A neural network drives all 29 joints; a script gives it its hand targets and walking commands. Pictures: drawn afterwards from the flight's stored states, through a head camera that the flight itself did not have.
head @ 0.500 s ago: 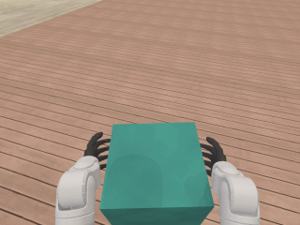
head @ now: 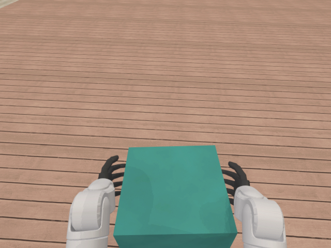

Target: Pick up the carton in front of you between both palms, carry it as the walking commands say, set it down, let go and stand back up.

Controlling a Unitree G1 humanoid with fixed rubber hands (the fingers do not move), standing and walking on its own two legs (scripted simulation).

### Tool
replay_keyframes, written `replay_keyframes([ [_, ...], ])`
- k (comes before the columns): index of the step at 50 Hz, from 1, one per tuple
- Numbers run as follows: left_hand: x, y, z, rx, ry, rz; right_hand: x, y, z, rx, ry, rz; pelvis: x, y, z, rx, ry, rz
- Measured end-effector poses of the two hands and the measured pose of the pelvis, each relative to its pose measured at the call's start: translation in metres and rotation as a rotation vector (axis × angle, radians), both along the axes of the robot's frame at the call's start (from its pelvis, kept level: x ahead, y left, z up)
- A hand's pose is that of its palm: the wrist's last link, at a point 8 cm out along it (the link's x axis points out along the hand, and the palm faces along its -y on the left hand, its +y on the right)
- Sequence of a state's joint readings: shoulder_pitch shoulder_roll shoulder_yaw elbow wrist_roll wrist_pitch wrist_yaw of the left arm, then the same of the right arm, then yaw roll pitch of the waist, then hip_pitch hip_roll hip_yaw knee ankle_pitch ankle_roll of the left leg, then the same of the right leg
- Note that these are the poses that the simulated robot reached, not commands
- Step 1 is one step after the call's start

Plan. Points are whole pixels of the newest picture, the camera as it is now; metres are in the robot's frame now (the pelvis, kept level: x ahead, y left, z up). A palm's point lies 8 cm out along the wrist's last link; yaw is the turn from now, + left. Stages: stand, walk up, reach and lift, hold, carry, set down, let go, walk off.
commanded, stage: carry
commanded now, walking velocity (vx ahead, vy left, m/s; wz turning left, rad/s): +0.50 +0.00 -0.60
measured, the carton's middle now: (173, 210) +0.25 +0.00 -0.02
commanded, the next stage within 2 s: none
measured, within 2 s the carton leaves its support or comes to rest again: neither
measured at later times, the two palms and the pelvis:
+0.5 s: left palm (152, 87) +0.61 +0.08 +0.09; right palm (244, 110) +0.50 -0.19 +0.10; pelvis +0.31 +0.03 +0.01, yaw -20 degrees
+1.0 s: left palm (168, 53) +0.86 +0.04 +0.10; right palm (239, 61) +0.83 -0.26 +0.08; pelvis +0.58 -0.09 +0.02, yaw -5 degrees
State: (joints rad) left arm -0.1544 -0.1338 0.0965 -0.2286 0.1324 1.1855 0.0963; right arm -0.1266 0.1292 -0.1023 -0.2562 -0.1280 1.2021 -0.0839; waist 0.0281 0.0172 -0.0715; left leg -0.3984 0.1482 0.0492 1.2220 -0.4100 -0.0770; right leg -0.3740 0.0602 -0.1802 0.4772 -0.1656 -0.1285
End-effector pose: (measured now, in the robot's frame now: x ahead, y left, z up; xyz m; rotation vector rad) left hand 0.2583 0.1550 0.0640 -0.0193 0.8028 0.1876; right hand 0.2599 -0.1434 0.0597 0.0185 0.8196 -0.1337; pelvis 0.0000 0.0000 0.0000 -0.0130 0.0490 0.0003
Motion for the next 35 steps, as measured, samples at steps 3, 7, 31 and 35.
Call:
replay_keyframes([
  [3, 0.036, -0.008, 0.008, 0.011, -0.007, -0.032, 0.027, -0.008, 0.005, 0.007, -0.008, -0.028, 0.032, 0.0, 0.009, 0.012, 0.014, -0.038],
  [7, 0.091, -0.02, 0.021, 0.012, -0.042, -0.091, 0.063, -0.019, 0.016, 0.005, -0.043, -0.082, 0.079, 0.004, 0.016, 0.02, 0.027, -0.091],
  [31, 0.418, -0.102, 0.047, -0.065, -0.092, -0.413, 0.295, -0.076, 0.055, -0.048, -0.095, -0.423, 0.372, 0.016, 0.023, -0.008, 0.037, -0.329],
  [35, 0.462, -0.114, 0.049, -0.052, -0.116, -0.374, 0.352, -0.094, 0.056, -0.036, -0.119, -0.385, 0.418, -0.008, 0.021, 0.001, 0.04, -0.3],
])
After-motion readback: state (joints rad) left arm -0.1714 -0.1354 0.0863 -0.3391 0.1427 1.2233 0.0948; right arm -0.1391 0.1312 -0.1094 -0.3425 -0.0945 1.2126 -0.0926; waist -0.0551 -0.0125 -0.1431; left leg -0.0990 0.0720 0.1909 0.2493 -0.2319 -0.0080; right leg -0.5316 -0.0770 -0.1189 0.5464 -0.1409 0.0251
